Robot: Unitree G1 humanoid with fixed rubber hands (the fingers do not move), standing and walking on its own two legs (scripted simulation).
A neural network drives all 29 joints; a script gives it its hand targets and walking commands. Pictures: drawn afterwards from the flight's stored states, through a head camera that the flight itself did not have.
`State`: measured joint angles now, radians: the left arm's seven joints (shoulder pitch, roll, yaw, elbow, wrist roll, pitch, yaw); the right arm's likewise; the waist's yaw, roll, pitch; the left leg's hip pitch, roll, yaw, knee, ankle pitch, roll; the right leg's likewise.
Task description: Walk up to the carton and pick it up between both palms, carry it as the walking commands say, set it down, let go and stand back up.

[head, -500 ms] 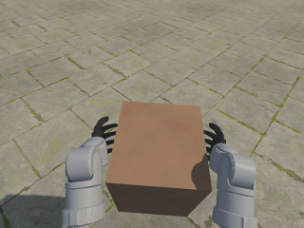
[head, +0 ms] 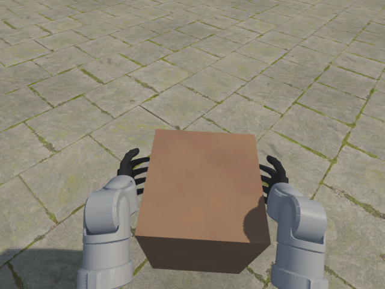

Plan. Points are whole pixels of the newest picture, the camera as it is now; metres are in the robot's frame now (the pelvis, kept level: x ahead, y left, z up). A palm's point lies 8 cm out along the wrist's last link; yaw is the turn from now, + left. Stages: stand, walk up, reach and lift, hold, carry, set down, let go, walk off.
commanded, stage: carry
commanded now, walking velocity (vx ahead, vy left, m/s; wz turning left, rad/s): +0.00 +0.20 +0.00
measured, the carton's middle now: (200, 206) +0.29 -0.01 +0.03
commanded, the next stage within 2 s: none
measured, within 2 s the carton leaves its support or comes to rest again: neither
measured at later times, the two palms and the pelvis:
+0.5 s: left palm (79, 197) +0.26 +0.22 +0.10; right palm (238, 207) +0.25 -0.07 +0.10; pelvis -0.03 +0.08 +0.01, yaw +0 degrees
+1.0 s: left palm (14, 225) +0.20 +0.30 +0.10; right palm (190, 235) +0.20 +0.01 +0.10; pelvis -0.08 +0.17 +0.01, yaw +0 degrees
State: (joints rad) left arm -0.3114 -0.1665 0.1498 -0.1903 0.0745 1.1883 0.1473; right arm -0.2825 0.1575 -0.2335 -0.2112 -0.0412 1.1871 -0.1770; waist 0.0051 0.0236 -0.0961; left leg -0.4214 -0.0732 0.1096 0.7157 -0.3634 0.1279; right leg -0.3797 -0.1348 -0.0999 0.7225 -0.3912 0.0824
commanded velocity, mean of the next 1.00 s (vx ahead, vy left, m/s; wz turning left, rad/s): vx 0.00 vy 0.20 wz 0.00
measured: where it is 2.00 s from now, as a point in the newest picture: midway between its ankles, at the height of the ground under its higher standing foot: outside the picture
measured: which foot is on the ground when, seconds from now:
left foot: down 0.00-0.30, up 0.32-0.40, down 0.42-0.74, up 0.76-0.86, down 0.88-1.00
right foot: up 0.00-0.26, down 0.28-0.44, up 0.46-0.70, down 0.72-0.88, up 0.90-1.00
